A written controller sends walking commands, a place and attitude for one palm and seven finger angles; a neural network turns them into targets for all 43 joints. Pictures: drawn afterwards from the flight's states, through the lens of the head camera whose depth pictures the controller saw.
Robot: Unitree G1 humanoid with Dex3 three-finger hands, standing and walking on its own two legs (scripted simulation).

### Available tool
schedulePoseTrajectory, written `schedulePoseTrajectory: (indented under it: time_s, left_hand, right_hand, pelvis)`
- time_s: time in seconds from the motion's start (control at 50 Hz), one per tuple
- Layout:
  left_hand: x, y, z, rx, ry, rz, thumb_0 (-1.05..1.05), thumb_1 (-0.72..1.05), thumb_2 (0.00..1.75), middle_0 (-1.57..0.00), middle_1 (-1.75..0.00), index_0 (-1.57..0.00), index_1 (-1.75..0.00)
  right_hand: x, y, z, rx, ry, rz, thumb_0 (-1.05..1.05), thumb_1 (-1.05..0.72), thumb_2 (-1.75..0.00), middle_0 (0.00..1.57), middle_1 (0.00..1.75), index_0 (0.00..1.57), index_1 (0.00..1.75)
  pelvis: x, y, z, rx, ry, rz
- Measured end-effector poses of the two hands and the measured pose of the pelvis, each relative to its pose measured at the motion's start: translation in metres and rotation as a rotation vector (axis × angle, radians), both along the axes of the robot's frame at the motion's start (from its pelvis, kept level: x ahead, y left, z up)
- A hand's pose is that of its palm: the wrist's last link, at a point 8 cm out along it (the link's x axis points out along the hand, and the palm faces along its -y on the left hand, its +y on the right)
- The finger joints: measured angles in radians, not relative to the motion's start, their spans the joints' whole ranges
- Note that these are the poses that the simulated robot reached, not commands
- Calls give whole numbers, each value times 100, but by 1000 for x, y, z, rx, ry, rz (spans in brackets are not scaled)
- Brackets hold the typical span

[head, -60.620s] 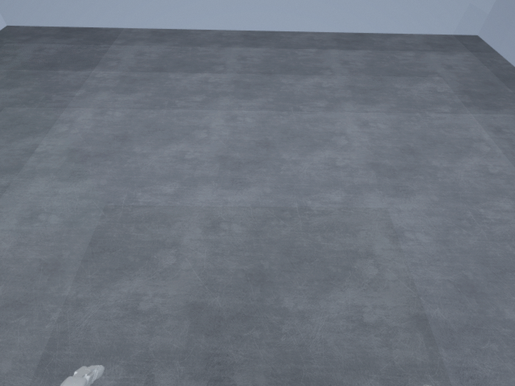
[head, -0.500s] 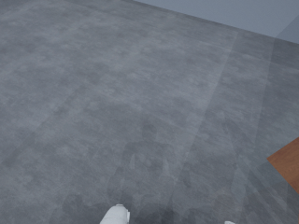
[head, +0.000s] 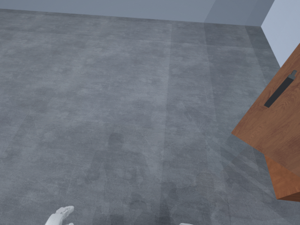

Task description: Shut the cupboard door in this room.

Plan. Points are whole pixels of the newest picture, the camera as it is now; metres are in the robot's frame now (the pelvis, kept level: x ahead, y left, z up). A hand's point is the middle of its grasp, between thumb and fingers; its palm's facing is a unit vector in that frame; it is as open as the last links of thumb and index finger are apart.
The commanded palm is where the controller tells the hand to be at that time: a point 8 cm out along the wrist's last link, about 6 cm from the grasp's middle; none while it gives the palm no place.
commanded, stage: turn to face it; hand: left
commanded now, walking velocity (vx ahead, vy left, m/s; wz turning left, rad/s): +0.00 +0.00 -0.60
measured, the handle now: (280, 89) +0.59 -0.46 -0.03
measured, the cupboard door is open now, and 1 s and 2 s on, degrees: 55 55 55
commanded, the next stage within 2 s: take the last steps up to it in 1.16 s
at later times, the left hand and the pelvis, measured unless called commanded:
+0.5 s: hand (88, 212) +0.17 +0.21 -0.17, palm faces -0.23 -0.95 -0.20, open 7.4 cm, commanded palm none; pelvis +0.04 +0.03 +0.00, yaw -17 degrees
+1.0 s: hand (122, 189) +0.23 +0.10 -0.15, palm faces -0.51 -0.82 -0.26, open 7.4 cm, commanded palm none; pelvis +0.05 -0.01 +0.00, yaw -33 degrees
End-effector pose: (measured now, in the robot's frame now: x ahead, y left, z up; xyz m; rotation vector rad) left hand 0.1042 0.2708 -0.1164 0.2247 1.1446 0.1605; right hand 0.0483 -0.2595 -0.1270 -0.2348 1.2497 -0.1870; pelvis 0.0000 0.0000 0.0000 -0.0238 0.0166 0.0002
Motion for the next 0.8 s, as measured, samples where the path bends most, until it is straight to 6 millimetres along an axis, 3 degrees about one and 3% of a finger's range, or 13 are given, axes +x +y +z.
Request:
schedulePoseTrajectory:
  time_s: [0.06,0.1,0.22,0.38,0.46,0.56,0.64,0.8]
  left_hand:
    - [22,-18,-3,22,-35,-60,0,91,90,-20,-30,-20,-29]
    - [27,-28,0,24,-31,-82,0,91,90,-20,-30,-20,-29]
    - [28,-45,2,6,30,-121,0,91,90,-20,-30,-20,-30]
    - [42,-32,-19,-45,72,-166,0,90,90,-21,-30,-20,-30]
    - [59,-19,-30,-54,91,-197,0,90,90,-21,-30,-20,-30]
    - [85,-16,-17,-51,95,-268,1,91,90,-20,-30,-20,-30]
    - [108,-24,-9,-36,82,-328,1,91,90,-20,-30,-20,-29]
    - [150,-80,-3,7,12,-492,0,91,90,-20,-30,-20,-29]
  right_hand:
    - [-20,-20,-19,6,43,-67,0,-91,-90,20,30,20,30]
    - [-26,-27,-21,1,69,-103,0,-91,-90,20,30,20,30]
    - [-17,-23,-7,14,21,-155,1,-91,-90,20,30,19,30]
    - [12,5,5,-1,-91,-198,0,-91,-90,20,30,20,30]
    - [11,22,11,-23,-120,-217,0,-91,-90,20,30,20,30]
    - [-8,33,21,-26,-95,-275,0,-91,-90,20,30,20,30]
    - [-31,35,20,-17,-63,-346,0,-91,-90,20,30,20,30]
    - [-94,20,-12,32,-1,-522,0,-91,-90,20,30,20,30]
  pelvis:
    - [6,-9,-12,15,2,-37]
    - [8,-10,-10,12,-3,-53]
    - [15,-10,2,33,-1,-121]
    - [30,11,-3,15,4,-211]
    - [37,23,-6,7,1,-274]
    - [43,27,6,-14,4,-338]
    - [45,26,10,-16,4,-393]
    - [45,1,-5,12,-14,-498]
